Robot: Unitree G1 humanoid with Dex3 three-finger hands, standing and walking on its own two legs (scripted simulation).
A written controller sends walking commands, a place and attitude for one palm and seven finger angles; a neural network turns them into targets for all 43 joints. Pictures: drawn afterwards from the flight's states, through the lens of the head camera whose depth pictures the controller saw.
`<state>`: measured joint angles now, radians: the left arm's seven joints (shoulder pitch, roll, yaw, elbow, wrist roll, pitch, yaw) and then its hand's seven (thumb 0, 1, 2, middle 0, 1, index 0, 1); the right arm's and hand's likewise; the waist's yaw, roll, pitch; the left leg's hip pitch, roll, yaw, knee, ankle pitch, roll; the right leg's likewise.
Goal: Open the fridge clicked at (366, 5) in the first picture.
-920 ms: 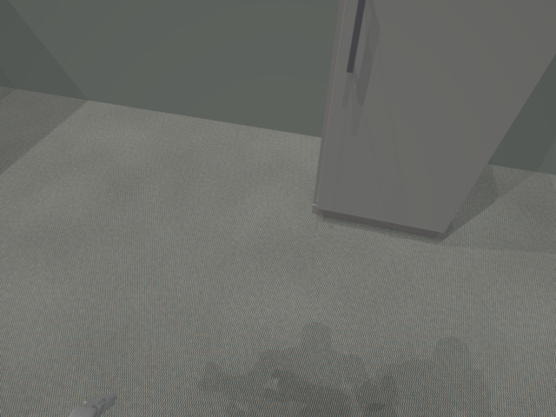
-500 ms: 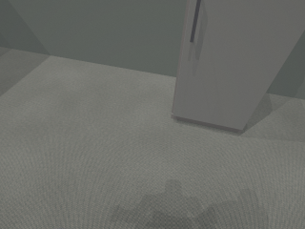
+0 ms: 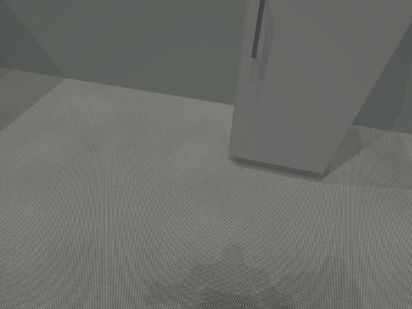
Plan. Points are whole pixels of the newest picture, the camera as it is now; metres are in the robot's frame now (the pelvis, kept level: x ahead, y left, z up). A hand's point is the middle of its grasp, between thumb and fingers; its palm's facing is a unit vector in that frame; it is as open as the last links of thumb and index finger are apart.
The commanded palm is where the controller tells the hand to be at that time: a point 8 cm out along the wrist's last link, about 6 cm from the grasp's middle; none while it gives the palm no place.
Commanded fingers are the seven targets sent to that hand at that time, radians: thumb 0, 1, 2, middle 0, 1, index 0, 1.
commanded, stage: look at it before walking up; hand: left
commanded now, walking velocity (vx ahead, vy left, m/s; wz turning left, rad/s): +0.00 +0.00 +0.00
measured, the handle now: (258, 25) +1.07 -0.14 +0.11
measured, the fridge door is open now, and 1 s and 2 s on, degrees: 0 0 0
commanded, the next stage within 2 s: walk to a spot facing it in 0.52 s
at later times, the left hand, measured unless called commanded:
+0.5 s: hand out of the picture +0.07 +0.25 -0.16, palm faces -0.03 -0.94 -0.33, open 7.4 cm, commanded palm none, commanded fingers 0.00 0.90 0.90 -0.20 -0.30 -0.20 -0.30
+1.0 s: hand out of the picture +0.11 +0.17 -0.18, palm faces -0.15 -0.96 -0.22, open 7.4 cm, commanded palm none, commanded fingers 0.00 0.90 0.90 -0.20 -0.30 -0.20 -0.30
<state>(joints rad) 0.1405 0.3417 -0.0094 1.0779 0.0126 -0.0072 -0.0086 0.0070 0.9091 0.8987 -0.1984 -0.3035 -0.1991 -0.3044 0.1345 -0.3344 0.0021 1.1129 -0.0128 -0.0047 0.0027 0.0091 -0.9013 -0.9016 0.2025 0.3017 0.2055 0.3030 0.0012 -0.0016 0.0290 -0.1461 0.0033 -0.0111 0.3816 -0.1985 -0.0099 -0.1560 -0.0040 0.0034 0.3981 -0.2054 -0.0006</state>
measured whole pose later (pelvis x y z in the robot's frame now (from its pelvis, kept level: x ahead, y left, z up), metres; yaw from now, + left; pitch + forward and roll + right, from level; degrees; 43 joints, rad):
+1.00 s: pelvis +0.07 -0.03 -0.02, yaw -10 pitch +0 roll +1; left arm 0.31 0.22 0.03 1.02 0.02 0.02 -0.06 0.01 0.91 0.90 -0.20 -0.30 -0.20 -0.30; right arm 0.28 -0.24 -0.03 1.05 -0.03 -0.02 -0.01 0.01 -0.90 -0.90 0.20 0.30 0.21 0.30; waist 0.01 0.03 0.05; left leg -0.10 0.10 0.14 0.55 -0.43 -0.05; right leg -0.32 -0.01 -0.07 0.67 -0.41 -0.02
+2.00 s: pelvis +0.38 -0.06 -0.01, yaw -27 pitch +0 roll +0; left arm 0.11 0.14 0.02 0.97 0.02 0.00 0.02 0.00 0.92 0.90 -0.19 -0.30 -0.19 -0.30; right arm 0.38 -0.15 -0.03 1.11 -0.02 0.02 -0.01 0.01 -0.91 -0.90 0.20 0.30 0.20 0.30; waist -0.07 0.02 0.03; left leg -0.25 0.02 0.17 0.54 -0.29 0.05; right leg -0.24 -0.05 -0.10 0.53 -0.28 0.00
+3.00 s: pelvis +0.46 -0.09 +0.00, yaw -14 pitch +0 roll +0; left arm 0.46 0.08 0.02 1.14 0.03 -0.05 0.01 0.00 0.91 0.90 -0.20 -0.30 -0.20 -0.30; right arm 0.25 -0.18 -0.07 1.08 -0.03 0.02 0.01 0.01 -0.91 -0.90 0.20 0.30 0.20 0.30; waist 0.01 0.03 0.03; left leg -0.53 0.10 0.07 0.98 -0.28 -0.01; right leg -0.02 0.04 -0.12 0.33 -0.31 -0.07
